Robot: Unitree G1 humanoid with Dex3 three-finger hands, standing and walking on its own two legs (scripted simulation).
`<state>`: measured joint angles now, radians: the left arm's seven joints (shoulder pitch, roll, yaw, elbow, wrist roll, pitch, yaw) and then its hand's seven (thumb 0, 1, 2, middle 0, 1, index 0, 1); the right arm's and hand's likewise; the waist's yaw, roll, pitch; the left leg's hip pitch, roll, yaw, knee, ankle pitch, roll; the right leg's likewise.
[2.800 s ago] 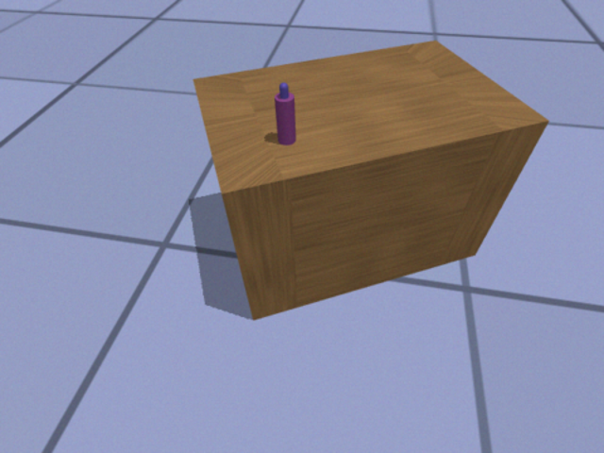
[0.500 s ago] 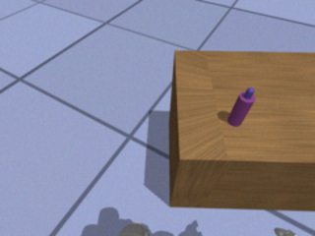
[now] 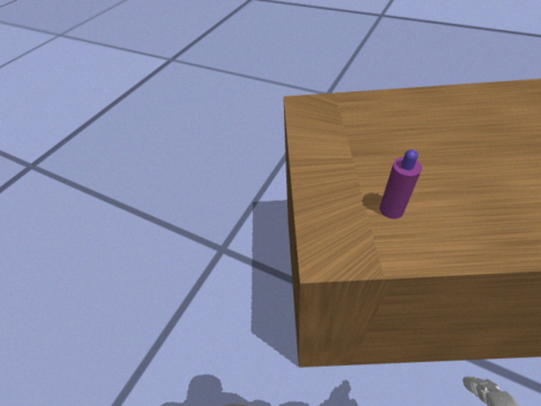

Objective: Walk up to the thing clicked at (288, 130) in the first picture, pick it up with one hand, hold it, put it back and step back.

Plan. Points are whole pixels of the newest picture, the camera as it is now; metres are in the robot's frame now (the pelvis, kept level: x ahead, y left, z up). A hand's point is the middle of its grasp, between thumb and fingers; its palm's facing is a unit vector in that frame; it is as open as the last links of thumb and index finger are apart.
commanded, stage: walk up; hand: right
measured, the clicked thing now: (401, 183) +0.51 -0.23 -0.02
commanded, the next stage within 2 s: stand in 1.06 s
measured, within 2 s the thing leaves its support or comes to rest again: neither
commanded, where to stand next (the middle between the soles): +0.05 +0.00 m, yaw -1 degrees
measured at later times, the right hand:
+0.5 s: hand out of the picture +0.07 -0.25 -0.13, palm faces -0.02 +0.94 -0.34, open 7.4 cm
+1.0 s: hand out of the picture +0.11 -0.24 -0.13, palm faces -0.04 +0.94 -0.33, open 7.4 cm
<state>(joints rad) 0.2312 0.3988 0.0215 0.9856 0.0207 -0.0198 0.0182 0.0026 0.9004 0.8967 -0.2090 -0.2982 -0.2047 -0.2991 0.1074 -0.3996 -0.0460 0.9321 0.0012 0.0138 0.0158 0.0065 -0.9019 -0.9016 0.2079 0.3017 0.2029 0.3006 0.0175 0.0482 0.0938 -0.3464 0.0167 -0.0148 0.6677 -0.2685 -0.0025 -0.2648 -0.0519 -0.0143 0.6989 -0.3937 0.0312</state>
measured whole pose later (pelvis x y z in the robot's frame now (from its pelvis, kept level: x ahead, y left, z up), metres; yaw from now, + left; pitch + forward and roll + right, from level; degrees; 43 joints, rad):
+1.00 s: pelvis +0.01 +0.00 +0.03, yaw +1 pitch -3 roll -1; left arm 0.08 0.35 0.01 1.16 0.01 -0.01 0.00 0.00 0.90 0.90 -0.21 -0.30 -0.20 -0.30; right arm 0.06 -0.34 -0.01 1.15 -0.01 0.00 0.01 0.01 -0.90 -0.90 0.21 0.30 0.20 0.30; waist 0.01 0.01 0.05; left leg -0.19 0.02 -0.04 0.37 -0.14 -0.02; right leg -0.06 -0.04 -0.05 0.33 -0.22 0.04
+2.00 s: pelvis +0.01 +0.00 +0.03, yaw +1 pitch -3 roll +0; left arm 0.12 0.35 0.01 1.13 0.01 0.00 0.00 0.00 0.90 0.90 -0.21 -0.30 -0.20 -0.30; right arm 0.09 -0.35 0.01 1.13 -0.01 -0.01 0.01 0.01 -0.90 -0.90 0.21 0.30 0.20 0.30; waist 0.00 0.00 0.05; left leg -0.16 0.03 -0.03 0.36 -0.15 -0.03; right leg -0.05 -0.04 -0.04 0.32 -0.22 0.03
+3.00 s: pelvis +0.02 +0.00 +0.03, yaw +0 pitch -2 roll +0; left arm 0.12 0.36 0.00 1.11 0.01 0.00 0.00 0.00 0.90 0.90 -0.21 -0.30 -0.20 -0.30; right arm 0.10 -0.35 0.01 1.13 -0.01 -0.01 0.00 0.01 -0.90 -0.90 0.21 0.30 0.20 0.30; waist 0.00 0.00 0.05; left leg -0.16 0.03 -0.02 0.36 -0.16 -0.03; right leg -0.05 -0.04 -0.03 0.32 -0.23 0.03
